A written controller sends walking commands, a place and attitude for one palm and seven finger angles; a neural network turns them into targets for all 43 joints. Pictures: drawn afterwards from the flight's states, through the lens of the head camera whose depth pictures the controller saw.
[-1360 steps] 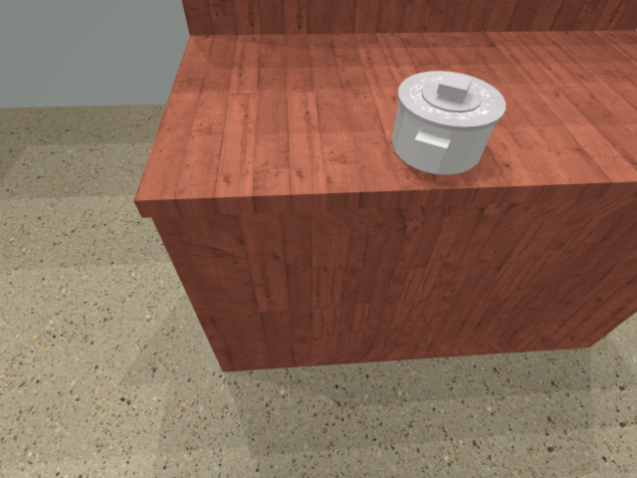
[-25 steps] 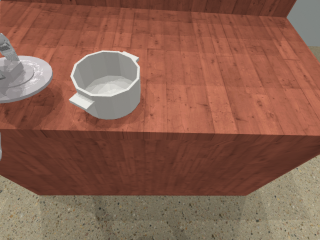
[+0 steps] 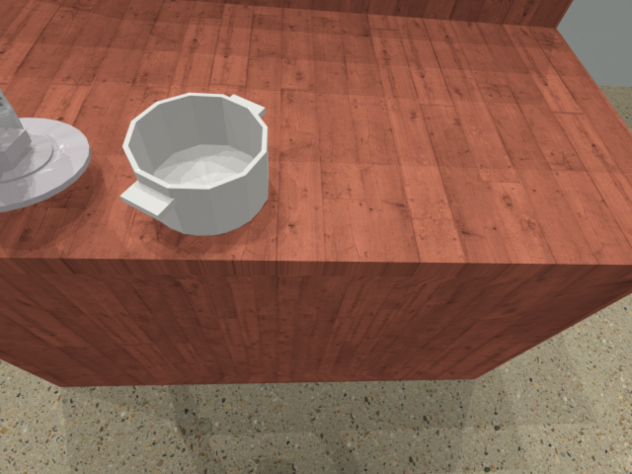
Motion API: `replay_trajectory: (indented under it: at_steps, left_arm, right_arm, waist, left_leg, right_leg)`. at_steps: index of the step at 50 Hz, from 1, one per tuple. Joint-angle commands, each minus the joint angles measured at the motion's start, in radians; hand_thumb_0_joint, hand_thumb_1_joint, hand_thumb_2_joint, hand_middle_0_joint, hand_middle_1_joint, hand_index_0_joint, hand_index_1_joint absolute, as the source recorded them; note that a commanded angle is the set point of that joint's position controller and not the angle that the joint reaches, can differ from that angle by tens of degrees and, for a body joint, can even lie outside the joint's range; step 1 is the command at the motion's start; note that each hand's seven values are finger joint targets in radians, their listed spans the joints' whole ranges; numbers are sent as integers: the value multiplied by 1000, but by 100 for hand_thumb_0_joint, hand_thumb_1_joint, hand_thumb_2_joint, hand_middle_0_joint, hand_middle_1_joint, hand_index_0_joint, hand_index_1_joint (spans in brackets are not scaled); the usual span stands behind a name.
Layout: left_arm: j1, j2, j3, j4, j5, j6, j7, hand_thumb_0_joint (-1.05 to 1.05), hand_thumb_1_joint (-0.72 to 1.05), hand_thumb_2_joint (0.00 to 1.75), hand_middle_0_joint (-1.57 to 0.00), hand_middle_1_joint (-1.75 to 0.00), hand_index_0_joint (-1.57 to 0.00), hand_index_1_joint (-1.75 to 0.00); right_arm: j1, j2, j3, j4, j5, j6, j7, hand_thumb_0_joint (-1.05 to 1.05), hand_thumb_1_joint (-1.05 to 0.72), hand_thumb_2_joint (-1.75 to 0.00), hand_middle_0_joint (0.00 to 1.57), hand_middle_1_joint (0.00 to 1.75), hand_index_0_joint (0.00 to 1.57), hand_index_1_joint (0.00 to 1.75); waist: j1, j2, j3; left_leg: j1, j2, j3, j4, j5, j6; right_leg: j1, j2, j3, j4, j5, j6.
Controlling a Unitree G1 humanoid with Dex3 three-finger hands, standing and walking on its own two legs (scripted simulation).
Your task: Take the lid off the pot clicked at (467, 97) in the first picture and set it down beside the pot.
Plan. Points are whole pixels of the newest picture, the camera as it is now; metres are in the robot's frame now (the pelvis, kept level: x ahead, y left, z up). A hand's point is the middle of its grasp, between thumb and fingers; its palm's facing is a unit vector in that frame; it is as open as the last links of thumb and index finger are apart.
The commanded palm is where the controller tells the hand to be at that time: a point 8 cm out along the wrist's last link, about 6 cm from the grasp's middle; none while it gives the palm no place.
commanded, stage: lower the lid onto the table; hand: left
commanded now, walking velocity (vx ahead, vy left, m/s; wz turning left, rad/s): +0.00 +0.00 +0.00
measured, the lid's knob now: out of the picture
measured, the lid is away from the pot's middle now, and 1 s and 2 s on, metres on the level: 0.23 0.22 0.22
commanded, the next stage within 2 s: open the fingers wide in 0.50 s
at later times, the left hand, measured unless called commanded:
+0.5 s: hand out of the picture +0.46 +0.33 +0.11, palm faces -0.47 -0.26 -0.85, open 8.0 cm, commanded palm +0.53 +0.34 +0.17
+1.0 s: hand out of the picture +0.45 +0.33 +0.11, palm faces -0.43 -0.12 -0.89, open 8.0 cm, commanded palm +0.49 +0.33 +0.17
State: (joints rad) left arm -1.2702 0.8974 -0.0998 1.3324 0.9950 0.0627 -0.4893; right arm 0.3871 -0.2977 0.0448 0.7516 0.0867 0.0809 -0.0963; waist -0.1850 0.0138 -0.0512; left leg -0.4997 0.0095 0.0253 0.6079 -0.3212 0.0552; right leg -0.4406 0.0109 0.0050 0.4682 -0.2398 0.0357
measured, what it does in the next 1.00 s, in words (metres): stands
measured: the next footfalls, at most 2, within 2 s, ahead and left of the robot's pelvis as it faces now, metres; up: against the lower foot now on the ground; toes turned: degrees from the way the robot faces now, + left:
none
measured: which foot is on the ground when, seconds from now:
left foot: down 0.00-1.00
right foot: down 0.00-1.00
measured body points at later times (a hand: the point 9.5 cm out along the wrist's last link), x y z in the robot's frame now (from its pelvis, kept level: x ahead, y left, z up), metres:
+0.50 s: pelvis -0.01 +0.00 -0.01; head +0.08 +0.02 +0.43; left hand +0.49 +0.34 +0.16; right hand -0.04 -0.28 -0.12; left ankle -0.02 +0.08 -0.73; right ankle -0.02 -0.15 -0.73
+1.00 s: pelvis -0.02 +0.01 -0.01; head +0.06 +0.03 +0.43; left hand +0.46 +0.33 +0.16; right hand +0.00 -0.27 -0.12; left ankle -0.02 +0.08 -0.73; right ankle -0.02 -0.15 -0.73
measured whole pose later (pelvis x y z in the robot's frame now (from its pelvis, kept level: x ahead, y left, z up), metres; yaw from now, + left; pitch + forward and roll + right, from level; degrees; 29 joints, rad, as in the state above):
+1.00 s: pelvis -0.02 +0.01 -0.01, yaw +0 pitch +13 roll -4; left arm -1.09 0.86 -0.06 1.16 0.99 -0.11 -0.42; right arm 0.32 -0.28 0.03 0.68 0.09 0.18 -0.10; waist -0.15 0.02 -0.06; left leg -0.59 0.01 0.02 0.70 -0.34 0.07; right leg -0.53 0.01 0.00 0.56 -0.26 0.04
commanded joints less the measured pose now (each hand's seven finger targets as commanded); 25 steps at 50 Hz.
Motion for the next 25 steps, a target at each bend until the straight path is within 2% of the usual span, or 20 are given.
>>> replay_trajectory:
  at_steps: [1, 3, 4, 5, 6, 7, 8, 10, 11, 13, 14, 15, 16, 18, 19, 20, 21, 23, 24, 25]
  left_arm:
    - [-508, 243, 17, -199, -8, -4, 42, 0, 70, 99, -103, -117, -68, -103]
    - [-480, 231, 4, -158, -7, -2, 38, 0, 70, 99, -103, -117, -68, -103]
    - [-500, 225, -7, -177, -11, -3, 38, 0, 70, 99, -103, -117, -68, -103]
    - [-504, 216, -8, -215, -23, -12, 38, 0, 70, 99, -103, -117, -68, -103]
    - [-571, 291, 38, -281, -12, -12, 49, 0, 70, 99, -103, -117, -68, -103]
    - [-593, 293, 35, -286, -2, -16, 53, 0, 70, 99, -103, -117, -68, -103]
    - [-613, 312, 50, -321, -4, -22, 57, 0, 70, 99, -103, -117, -68, -103]
    - [-598, 285, 36, -341, -25, -33, 57, 0, 70, 99, -103, -117, -68, -103]
    - [-607, 292, 44, -332, -18, -29, 61, 0, 70, 99, -103, -117, -68, -103]
    - [-549, 305, 55, -257, -17, -31, 59, 0, 70, 99, -103, -117, -68, -103]
    - [-529, 295, 45, -230, -15, -31, 58, 0, 70, 99, -103, -117, -68, -103]
    - [-512, 287, 42, -250, -26, -40, 57, 0, 70, 99, -103, -117, -68, -103]
    - [-527, 302, 50, -243, -12, -38, 63, 0, 70, 99, -103, -117, -68, -103]
    - [-473, 306, 50, -177, -1, -42, 65, 0, 70, 99, -103, -117, -68, -103]
    - [-471, 331, 64, -179, 4, -44, 66, 0, 70, 99, -103, -117, -68, -103]
    - [-457, 324, 59, -192, -3, -52, 64, 0, 70, 99, -103, -117, -68, -103]
    - [-455, 344, 68, -174, 9, -49, 69, 0, 70, 99, -103, -117, -68, -103]
    - [-473, 335, 54, -185, 7, -52, 69, 0, 70, 99, -103, -117, -68, -103]
    - [-492, 341, 59, -207, 6, -53, 70, 0, 70, 99, -103, -117, -68, -103]
    - [-497, 333, 58, -252, -11, -62, 68, 0, 70, 99, -103, -117, -68, -103]
  right_arm:
    - [126, -199, -66, -34, -3, -4, -10, 0, -90, -90, 20, 30, 20, 30]
    - [124, -199, -61, -37, -1, 3, -10, 0, -90, -90, 20, 30, 20, 30]
    - [121, -201, -61, -39, 1, 6, -11, 0, -90, -90, 20, 30, 20, 30]
    - [111, -200, -59, -40, 1, 2, -16, 0, -90, -90, 20, 30, 20, 30]
    - [124, -205, -66, -39, -4, 7, -16, 0, -90, -90, 20, 30, 20, 30]
    - [129, -199, -67, -44, -6, 3, -20, 0, -90, -90, 20, 30, 20, 30]
    - [136, -197, -69, -44, -4, 0, -24, 0, -90, -90, 20, 30, 20, 30]
    - [127, -192, -65, -44, 0, -12, -33, 0, -90, -90, 20, 30, 20, 30]
    - [138, -195, -70, -36, -4, -13, -32, 0, -90, -90, 20, 30, 20, 30]
    - [137, -197, -64, -32, -1, -11, -31, 0, -90, -90, 20, 30, 20, 30]
    - [133, -196, -63, -34, 0, -12, -30, 0, -90, -90, 20, 30, 20, 30]
    - [119, -195, -57, -38, 4, -12, -34, 0, -90, -90, 20, 30, 20, 30]
    - [126, -198, -59, -33, -2, -9, -30, 0, -90, -90, 20, 30, 20, 30]
    - [129, -194, -54, -38, -2, -3, -28, 0, -90, -90, 20, 30, 20, 30]
    - [128, -197, -52, -41, -3, 2, -28, 0, -90, -90, 20, 30, 20, 30]
    - [113, -194, -46, -49, 0, 2, -32, 0, -90, -90, 20, 30, 20, 30]
    - [120, -200, -50, -51, -1, 8, -31, 0, -90, -90, 20, 30, 20, 30]
    - [128, -198, -49, -57, 1, 13, -32, 0, -90, -90, 20, 30, 20, 30]
    - [132, -200, -53, -56, 1, 13, -33, 0, -90, -90, 20, 30, 20, 30]
    - [118, -197, -50, -60, 3, 11, -38, 0, -90, -90, 20, 30, 20, 30]
  waist:
    - [0, 221, -405]
    - [-7, 164, -359]
    - [-9, 178, -360]
    - [-2, 201, -396]
    - [1, 211, -467]
    - [-1, 240, -499]
    - [-3, 235, -537]
    - [1, 267, -560]
    - [-4, 264, -562]
    - [-8, 198, -480]
    - [-11, 194, -451]
    - [0, 210, -456]
    - [0, 239, -446]
    - [-4, 192, -392]
    - [-2, 179, -387]
    - [8, 182, -400]
    - [2, 163, -402]
    - [-2, 185, -398]
    - [-5, 188, -416]
    - [7, 202, -467]
  left_leg:
    - [423, -4, -52, 14, 666, -5]
    - [345, -12, -44, 1, 544, 6]
    - [337, -13, -41, -6, 505, 7]
    - [368, -10, -37, 0, 561, 7]
    - [403, -6, -49, 6, 572, 4]
    - [423, -9, -52, 18, 606, 4]
    - [450, -5, -58, 24, 638, 2]
    - [498, 0, -59, 39, 742, -10]
    - [501, 5, -64, 43, 724, -10]
    - [409, -4, -54, 31, 596, 4]
    - [370, -11, -43, 25, 532, 12]
    - [375, -10, -41, 24, 577, 4]
    - [370, -10, -42, 30, 563, 3]
    - [306, -17, -36, 32, 503, 8]
    - [281, -20, -32, 28, 468, 9]
    - [281, -19, -28, 29, 510, 6]
    - [260, -22, -26, 36, 453, 11]
    - [251, -24, -26, 32, 425, 12]
    - [270, -18, -31, 31, 428, 12]
    - [310, -13, -34, 36, 506, 8]
  right_leg:
    - [-34, 77, -57, 7, 311, -42]
    - [-25, 76, -58, 6, 281, -43]
    - [-24, 73, -56, 5, 270, -45]
    - [-16, 72, -58, 14, 292, -48]
    - [3, 73, -51, 15, 295, -43]
    - [4, 76, -51, 21, 308, -44]
    - [13, 78, -50, 23, 322, -42]
    - [-4, 81, -55, 31, 338, -42]
    - [-20, 80, -51, 31, 322, -35]
    - [-16, 79, -53, 27, 294, -36]
    - [-13, 75, -50, 25, 282, -38]
    - [-5, 75, -56, 35, 294, -44]
    - [-25, 74, -50, 36, 286, -44]
    - [-26, 75, -52, 39, 276, -45]
    - [-10, 73, -51, 43, 271, -45]
    - [5, 75, -55, 53, 287, -48]
    - [-1, 72, -47, 53, 270, -43]
    - [-7, 71, -47, 52, 262, -46]
    - [-9, 71, -48, 52, 259, -45]
    - [3, 74, -53, 62, 277, -46]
